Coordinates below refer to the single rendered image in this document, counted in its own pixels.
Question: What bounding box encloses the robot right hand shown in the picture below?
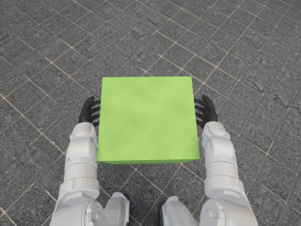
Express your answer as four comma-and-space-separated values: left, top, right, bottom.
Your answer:
194, 95, 218, 130

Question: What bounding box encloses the left robot upper arm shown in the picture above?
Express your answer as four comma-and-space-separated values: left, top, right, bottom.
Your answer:
50, 200, 107, 226

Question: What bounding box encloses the robot left hand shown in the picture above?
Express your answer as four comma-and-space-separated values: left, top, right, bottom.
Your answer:
78, 96, 101, 127

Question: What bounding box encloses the robot left thigh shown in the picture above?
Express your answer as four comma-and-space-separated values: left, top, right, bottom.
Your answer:
104, 197, 130, 226

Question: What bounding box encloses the carton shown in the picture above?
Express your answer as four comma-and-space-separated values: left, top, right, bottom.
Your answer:
97, 76, 200, 165

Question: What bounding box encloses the right robot shin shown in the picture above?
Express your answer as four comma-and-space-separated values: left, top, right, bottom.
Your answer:
163, 196, 178, 226

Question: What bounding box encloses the robot left forearm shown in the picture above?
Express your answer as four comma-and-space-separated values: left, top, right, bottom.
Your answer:
49, 121, 100, 226

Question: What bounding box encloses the right robot upper arm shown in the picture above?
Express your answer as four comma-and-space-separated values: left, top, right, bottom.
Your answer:
199, 197, 258, 226

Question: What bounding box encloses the robot right forearm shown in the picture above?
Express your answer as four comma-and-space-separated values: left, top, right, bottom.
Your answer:
201, 121, 254, 214

